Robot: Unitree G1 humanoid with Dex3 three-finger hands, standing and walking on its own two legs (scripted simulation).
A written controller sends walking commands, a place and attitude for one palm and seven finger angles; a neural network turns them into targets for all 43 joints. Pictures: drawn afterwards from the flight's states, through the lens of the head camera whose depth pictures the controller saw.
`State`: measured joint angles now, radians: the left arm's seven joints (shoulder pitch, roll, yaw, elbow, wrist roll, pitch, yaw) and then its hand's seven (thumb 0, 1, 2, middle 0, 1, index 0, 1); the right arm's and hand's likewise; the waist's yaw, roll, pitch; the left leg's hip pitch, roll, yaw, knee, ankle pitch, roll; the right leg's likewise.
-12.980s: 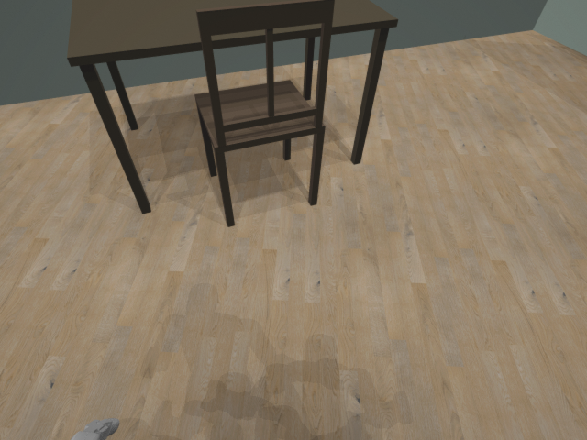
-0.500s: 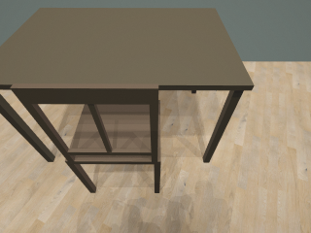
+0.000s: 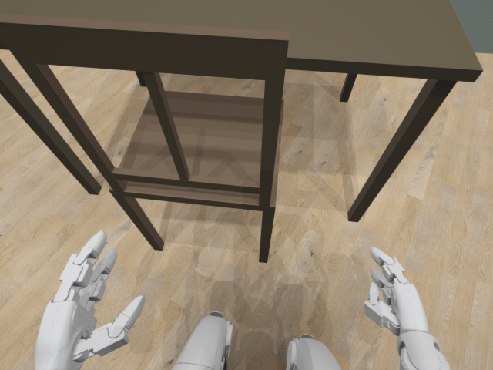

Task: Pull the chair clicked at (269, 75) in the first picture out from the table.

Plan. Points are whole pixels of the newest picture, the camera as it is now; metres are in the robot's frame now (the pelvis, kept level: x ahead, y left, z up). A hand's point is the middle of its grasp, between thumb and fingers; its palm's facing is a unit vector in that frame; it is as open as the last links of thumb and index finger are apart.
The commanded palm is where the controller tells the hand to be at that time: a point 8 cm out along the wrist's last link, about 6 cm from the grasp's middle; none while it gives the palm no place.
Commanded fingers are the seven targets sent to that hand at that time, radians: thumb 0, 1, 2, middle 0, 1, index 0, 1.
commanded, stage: raise the hand toward the chair's back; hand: left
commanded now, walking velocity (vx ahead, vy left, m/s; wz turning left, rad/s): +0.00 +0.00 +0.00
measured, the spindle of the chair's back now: (171, 134) +0.51 +0.22 +0.02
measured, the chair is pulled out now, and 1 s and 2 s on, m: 0.00 0.00 0.00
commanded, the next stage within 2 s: aim the fingers beside a spindle in 1.52 s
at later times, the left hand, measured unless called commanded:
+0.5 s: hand (134, 278) +0.22 +0.19 +0.06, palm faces +0.00 -1.00 -0.04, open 14.9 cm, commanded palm +0.19 +0.25 +0.07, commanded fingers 0.00 -0.38 0.35 -0.07 -0.10 -0.07 -0.10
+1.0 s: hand (106, 241) +0.26 +0.23 +0.08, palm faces +0.09 -0.99 -0.06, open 16.9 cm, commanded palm +0.23 +0.28 +0.08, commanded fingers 0.00 -0.50 0.30 -0.06 -0.08 -0.06 -0.08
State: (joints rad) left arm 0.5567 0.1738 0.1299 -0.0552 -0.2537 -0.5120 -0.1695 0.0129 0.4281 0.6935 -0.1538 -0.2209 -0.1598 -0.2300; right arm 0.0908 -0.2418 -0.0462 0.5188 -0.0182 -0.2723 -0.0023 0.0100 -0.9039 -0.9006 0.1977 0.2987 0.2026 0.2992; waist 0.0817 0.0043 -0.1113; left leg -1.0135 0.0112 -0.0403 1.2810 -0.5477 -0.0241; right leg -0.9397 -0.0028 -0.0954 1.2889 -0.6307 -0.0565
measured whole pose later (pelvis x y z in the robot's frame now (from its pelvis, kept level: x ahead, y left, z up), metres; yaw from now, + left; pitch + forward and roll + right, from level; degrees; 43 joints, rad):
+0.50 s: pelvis -0.01 +0.01 +0.01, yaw -1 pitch +17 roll -2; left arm 0.38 0.21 0.13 -0.07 -0.26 -0.40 -0.20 0.00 -0.15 0.45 -0.09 -0.13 -0.09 -0.14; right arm 0.23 -0.28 -0.04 0.61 0.02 -0.28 -0.06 0.01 -0.90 -0.90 0.20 0.30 0.21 0.30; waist 0.00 0.03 -0.12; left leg -1.04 0.02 -0.03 1.25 -0.51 0.00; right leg -0.96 0.01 -0.08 1.24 -0.57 -0.04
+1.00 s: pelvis +0.01 +0.02 +0.02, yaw -1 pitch +16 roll -2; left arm 0.28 0.25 0.24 -0.03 -0.30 -0.36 -0.22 -0.01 -0.49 0.30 -0.06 -0.08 -0.07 -0.09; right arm 0.19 -0.23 0.02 0.60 -0.01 -0.29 -0.05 0.01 -0.90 -0.90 0.20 0.30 0.21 0.30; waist 0.02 0.02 -0.12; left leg -0.96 0.02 -0.04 1.19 -0.52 0.00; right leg -0.87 0.01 -0.09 1.16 -0.57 -0.03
